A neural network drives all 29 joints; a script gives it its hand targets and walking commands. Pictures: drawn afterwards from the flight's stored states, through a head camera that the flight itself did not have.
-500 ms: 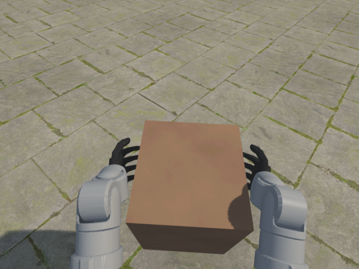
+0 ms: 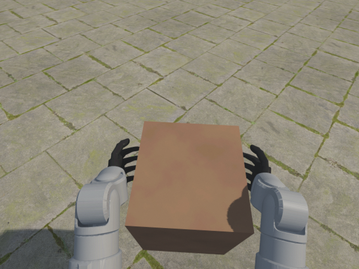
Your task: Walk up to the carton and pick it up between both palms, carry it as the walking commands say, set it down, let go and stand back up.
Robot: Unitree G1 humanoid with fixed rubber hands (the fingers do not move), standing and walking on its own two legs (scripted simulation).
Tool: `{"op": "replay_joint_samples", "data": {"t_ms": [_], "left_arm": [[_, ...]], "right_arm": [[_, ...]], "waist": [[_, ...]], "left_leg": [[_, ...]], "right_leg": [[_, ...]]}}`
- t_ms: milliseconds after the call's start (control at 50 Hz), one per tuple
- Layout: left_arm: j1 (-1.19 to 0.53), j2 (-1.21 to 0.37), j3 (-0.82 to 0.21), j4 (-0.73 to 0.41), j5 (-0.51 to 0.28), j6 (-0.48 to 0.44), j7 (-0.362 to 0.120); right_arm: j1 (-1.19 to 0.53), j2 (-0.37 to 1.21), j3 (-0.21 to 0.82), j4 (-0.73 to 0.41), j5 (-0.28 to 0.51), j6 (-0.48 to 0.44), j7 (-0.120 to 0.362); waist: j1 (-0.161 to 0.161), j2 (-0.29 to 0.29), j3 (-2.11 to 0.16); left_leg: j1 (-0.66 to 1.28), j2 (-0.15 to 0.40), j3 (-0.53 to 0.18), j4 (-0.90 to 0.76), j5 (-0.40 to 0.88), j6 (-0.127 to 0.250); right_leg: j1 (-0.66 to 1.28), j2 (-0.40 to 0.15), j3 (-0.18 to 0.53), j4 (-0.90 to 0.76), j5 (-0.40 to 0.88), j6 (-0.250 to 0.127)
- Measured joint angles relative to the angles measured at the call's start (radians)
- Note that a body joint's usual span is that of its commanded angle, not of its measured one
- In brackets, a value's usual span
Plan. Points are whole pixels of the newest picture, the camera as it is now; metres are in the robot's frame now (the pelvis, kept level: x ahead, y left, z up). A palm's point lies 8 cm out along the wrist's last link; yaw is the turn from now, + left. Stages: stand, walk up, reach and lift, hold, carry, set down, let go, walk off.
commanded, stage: carry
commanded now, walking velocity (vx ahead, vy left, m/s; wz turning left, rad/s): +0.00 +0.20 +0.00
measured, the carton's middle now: (187, 193) +0.28 -0.01 +0.02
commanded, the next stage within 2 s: none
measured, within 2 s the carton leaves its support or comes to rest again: neither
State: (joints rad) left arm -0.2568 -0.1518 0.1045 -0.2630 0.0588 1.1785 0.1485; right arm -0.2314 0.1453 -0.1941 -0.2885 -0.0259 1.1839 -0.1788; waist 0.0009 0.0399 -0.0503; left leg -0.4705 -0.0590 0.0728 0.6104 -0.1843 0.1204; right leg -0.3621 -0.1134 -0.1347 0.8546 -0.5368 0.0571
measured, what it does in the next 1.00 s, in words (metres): steps to the left: right foot, then left foot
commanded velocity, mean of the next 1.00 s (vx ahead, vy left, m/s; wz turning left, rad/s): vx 0.00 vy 0.17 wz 0.00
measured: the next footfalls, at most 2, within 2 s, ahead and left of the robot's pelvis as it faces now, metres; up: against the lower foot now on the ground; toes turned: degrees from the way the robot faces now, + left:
right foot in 0.14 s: -0.02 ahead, -0.12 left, +0.00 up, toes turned -10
left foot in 0.30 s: +0.09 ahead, +0.11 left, +0.00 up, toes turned +2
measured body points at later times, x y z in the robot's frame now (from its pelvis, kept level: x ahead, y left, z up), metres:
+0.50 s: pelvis -0.06 +0.07 +0.00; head -0.05 +0.07 +0.45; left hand +0.24 +0.20 +0.09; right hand +0.23 -0.09 +0.08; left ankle +0.05 +0.11 -0.72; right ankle -0.11 -0.06 -0.71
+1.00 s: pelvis -0.11 +0.13 +0.00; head -0.11 +0.11 +0.45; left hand +0.18 +0.25 +0.09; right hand +0.17 -0.04 +0.08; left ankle +0.02 +0.18 -0.72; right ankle -0.14 +0.00 -0.72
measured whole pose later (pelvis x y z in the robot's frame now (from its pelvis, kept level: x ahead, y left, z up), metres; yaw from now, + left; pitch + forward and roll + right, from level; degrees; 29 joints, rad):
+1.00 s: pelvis -0.11 +0.13 +0.00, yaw -1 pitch +2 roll +0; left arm -0.23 -0.15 0.09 -0.30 0.05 1.19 0.15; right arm -0.20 0.14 -0.17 -0.33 -0.02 1.20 -0.18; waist 0.00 0.05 -0.05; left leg -0.49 -0.06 0.11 0.50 -0.07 0.03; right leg -0.31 -0.09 -0.14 0.65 -0.36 0.02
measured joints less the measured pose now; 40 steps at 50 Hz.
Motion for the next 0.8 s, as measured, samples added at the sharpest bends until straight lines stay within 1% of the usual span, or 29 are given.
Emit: {"op": "replay_joint_samples", "data": {"t_ms": [80, 100, 140, 160, 180, 200, 220, 240, 280, 300, 340, 380, 420, 480, 520, 540, 560, 580, 600, 620, 640, 660, 700, 720, 740, 760, 780, 800], "left_arm": [[0.0, 0.0, 0.001, -0.004, 0.0, 0.0, 0.0], [0.0, 0.0, 0.002, -0.004, 0.0, 0.0, 0.0], [0.0, 0.0, 0.001, -0.005, 0.0, 0.0, 0.0], [0.002, 0.0, 0.0, -0.004, 0.0, -0.001, 0.0], [0.006, 0.001, -0.002, -0.004, 0.0, 0.001, 0.0], [0.009, 0.001, -0.003, -0.004, -0.001, 0.004, 0.0], [0.01, 0.002, -0.003, -0.005, -0.001, 0.006, 0.0], [0.01, 0.002, -0.003, -0.007, -0.001, 0.006, 0.0], [0.01, 0.001, -0.008, -0.016, -0.001, 0.006, 0.0], [0.01, 0.001, -0.01, -0.022, -0.001, 0.006, 0.0], [0.009, 0.002, -0.01, -0.022, -0.002, 0.003, -0.001], [0.009, 0.002, -0.008, -0.024, -0.002, 0.004, -0.001], [0.009, 0.002, -0.008, -0.025, -0.002, 0.005, -0.001], [0.009, 0.002, -0.007, -0.025, -0.003, 0.005, -0.001], [0.009, 0.002, -0.007, -0.026, -0.003, 0.005, -0.001], [0.01, 0.002, -0.008, -0.026, -0.003, 0.005, -0.001], [0.012, 0.002, -0.009, -0.025, -0.003, 0.006, -0.001], [0.015, 0.002, -0.01, -0.025, -0.003, 0.009, -0.001], [0.016, 0.003, -0.01, -0.025, -0.003, 0.013, -0.001], [0.018, 0.003, -0.01, -0.025, -0.003, 0.014, -0.001], [0.018, 0.003, -0.011, -0.025, -0.003, 0.014, -0.001], [0.018, 0.003, -0.013, -0.026, -0.003, 0.014, -0.001], [0.018, 0.003, -0.014, -0.031, -0.003, 0.014, -0.001], [0.016, 0.003, -0.014, -0.032, -0.003, 0.012, -0.001], [0.016, 0.003, -0.014, -0.032, -0.003, 0.012, -0.002], [0.016, 0.003, -0.013, -0.032, -0.004, 0.012, -0.002], [0.016, 0.003, -0.012, -0.032, -0.004, 0.012, -0.002], [0.016, 0.003, -0.012, -0.032, -0.004, 0.013, -0.002]], "right_arm": [[-0.004, 0.0, 0.0, 0.0, 0.0, 0.0, 0.0], [-0.004, 0.001, 0.0, 0.0, 0.0, 0.0, 0.0], [-0.004, 0.001, 0.0, 0.0, 0.0, 0.0, 0.0], [-0.002, 0.0, 0.0, -0.001, 0.0, 0.0, 0.0], [0.004, 0.0, 0.002, -0.001, 0.001, 0.0, 0.0], [0.01, -0.001, 0.006, -0.001, 0.002, 0.0, 0.0], [0.013, -0.002, 0.009, -0.001, 0.002, 0.0, 0.0], [0.013, -0.002, 0.009, -0.003, 0.002, 0.001, 0.0], [0.014, -0.003, 0.009, -0.018, 0.002, 0.004, 0.0], [0.014, -0.003, 0.009, -0.026, 0.002, 0.004, 0.0], [0.014, -0.003, 0.01, -0.028, 0.002, 0.003, 0.0], [0.013, -0.003, 0.01, -0.028, 0.002, 0.004, 0.0], [0.013, -0.003, 0.011, -0.028, 0.002, 0.004, 0.0], [0.012, -0.003, 0.011, -0.028, 0.002, 0.004, 0.0], [0.012, -0.002, 0.011, -0.028, 0.002, 0.004, 0.0], [0.013, -0.002, 0.011, -0.028, 0.002, 0.004, 0.0], [0.016, -0.003, 0.012, -0.028, 0.002, 0.005, 0.0], [0.021, -0.003, 0.014, -0.028, 0.003, 0.006, 0.0], [0.026, -0.004, 0.017, -0.028, 0.003, 0.007, 0.0], [0.027, -0.004, 0.018, -0.028, 0.003, 0.008, -0.001], [0.027, -0.005, 0.018, -0.029, 0.002, 0.01, -0.001], [0.027, -0.005, 0.018, -0.033, 0.001, 0.011, -0.001], [0.027, -0.005, 0.018, -0.04, 0.001, 0.013, -0.001], [0.027, -0.005, 0.018, -0.042, 0.001, 0.011, -0.001], [0.027, -0.005, 0.019, -0.042, 0.001, 0.01, -0.001], [0.026, -0.005, 0.019, -0.042, 0.001, 0.011, -0.001], [0.025, -0.005, 0.019, -0.042, 0.001, 0.012, -0.001], [0.025, -0.005, 0.019, -0.042, 0.001, 0.013, -0.001]], "waist": [[0.0, 0.0, -0.001], [0.001, 0.0, -0.003], [0.001, -0.001, -0.004], [0.001, 0.01, 0.001], [0.001, 0.016, 0.002], [0.001, 0.013, 0.002], [0.001, 0.006, 0.002], [0.0, -0.001, 0.002], [-0.001, -0.005, -0.007], [-0.002, -0.005, -0.011], [-0.002, -0.012, -0.003], [-0.002, -0.005, 0.001], [-0.001, -0.003, -0.001], [-0.001, -0.004, -0.003], [0.0, -0.005, -0.006], [-0.001, 0.002, -0.003], [-0.001, 0.012, -0.001], [-0.001, 0.013, 0.001], [0.0, 0.007, 0.001], [-0.001, 0.0, 0.001], [-0.001, -0.006, 0.0], [-0.002, -0.008, -0.005], [-0.002, -0.006, -0.014], [-0.003, -0.011, -0.014], [-0.003, -0.017, -0.006], [-0.003, -0.018, 0.001], [-0.003, -0.015, 0.005], [-0.003, -0.013, 0.005]], "left_leg": [[-0.001, -0.022, 0.023, -0.07, 0.054, 0.001], [-0.001, -0.03, 0.031, -0.094, 0.071, 0.001], [-0.002, -0.049, 0.047, -0.126, 0.099, -0.002], [-0.001, -0.052, 0.049, -0.128, 0.103, -0.02], [-0.005, -0.051, 0.049, -0.113, 0.089, -0.057], [-0.017, -0.049, 0.044, -0.055, 0.039, -0.088], [-0.029, -0.041, 0.034, 0.011, -0.009, -0.098], [-0.033, -0.028, 0.022, 0.056, -0.037, -0.099], [-0.023, 0.015, -0.001, 0.043, -0.047, -0.099], [-0.009, 0.032, -0.005, -0.005, -0.016, -0.097], [-0.009, 0.02, 0.001, -0.008, 0.022, -0.05], [-0.009, 0.014, 0.001, -0.009, 0.025, -0.016], [-0.01, 0.009, 0.005, -0.02, 0.032, -0.009], [-0.01, -0.007, 0.022, -0.072, 0.072, -0.009], [-0.011, -0.024, 0.039, -0.118, 0.107, -0.011], [-0.01, -0.029, 0.044, -0.132, 0.119, -0.02], [-0.01, -0.029, 0.045, -0.134, 0.121, -0.053], [-0.016, -0.029, 0.045, -0.11, 0.099, -0.096], [-0.034, -0.027, 0.04, -0.038, 0.042, -0.115], [-0.049, -0.021, 0.03, 0.033, -0.003, -0.118], [-0.053, -0.009, 0.021, 0.075, -0.026, -0.118], [-0.052, 0.009, 0.013, 0.081, -0.031, -0.118], [-0.02, 0.045, -0.004, 0.005, -0.019, -0.118], [-0.016, 0.047, -0.001, -0.016, 0.031, -0.107], [-0.018, 0.038, 0.002, -0.009, 0.04, -0.081], [-0.018, 0.032, 0.002, -0.008, 0.039, -0.057], [-0.018, 0.029, 0.002, -0.011, 0.039, -0.041], [-0.018, 0.028, 0.002, -0.016, 0.041, -0.031]], "right_leg": [[0.001, 0.019, 0.0, -0.011, 0.0, -0.024], [0.01, 0.025, -0.001, -0.046, -0.001, -0.029], [0.063, 0.027, -0.011, -0.194, 0.032, -0.039], [0.074, 0.026, -0.01, -0.235, 0.124, -0.041], [0.076, 0.023, -0.01, -0.242, 0.173, -0.04], [0.078, 0.019, -0.009, -0.242, 0.185, -0.036], [0.08, 0.014, -0.006, -0.242, 0.185, -0.032], [0.079, 0.011, -0.003, -0.242, 0.184, -0.025], [0.068, 0.01, -0.003, -0.24, 0.184, -0.009], [0.059, 0.008, -0.004, -0.228, 0.18, -0.001], [0.05, -0.002, -0.003, -0.185, 0.135, 0.005], [0.032, 0.003, -0.004, -0.104, 0.026, 0.002], [0.022, 0.009, -0.003, -0.065, 0.009, -0.01], [0.022, 0.019, -0.003, -0.069, 0.009, -0.032], [0.048, 0.023, -0.011, -0.148, 0.015, -0.043], [0.066, 0.023, -0.014, -0.208, 0.071, -0.047], [0.069, 0.022, -0.014, -0.231, 0.149, -0.047], [0.071, 0.018, -0.013, -0.232, 0.179, -0.044], [0.072, 0.012, -0.01, -0.232, 0.184, -0.04], [0.073, 0.007, -0.006, -0.232, 0.183, -0.034], [0.071, 0.004, -0.002, -0.232, 0.182, -0.027], [0.067, 0.004, -0.002, -0.232, 0.183, -0.02], [0.052, 0.004, -0.003, -0.219, 0.179, -0.004], [0.043, -0.002, -0.003, -0.199, 0.171, 0.001], [0.041, -0.009, 0.0, -0.181, 0.148, 0.001], [0.034, -0.008, 0.0, -0.151, 0.09, 0.001], [0.023, -0.005, 0.0, -0.113, 0.039, 0.001], [0.014, -0.001, 0.0, -0.083, 0.014, -0.002]]}}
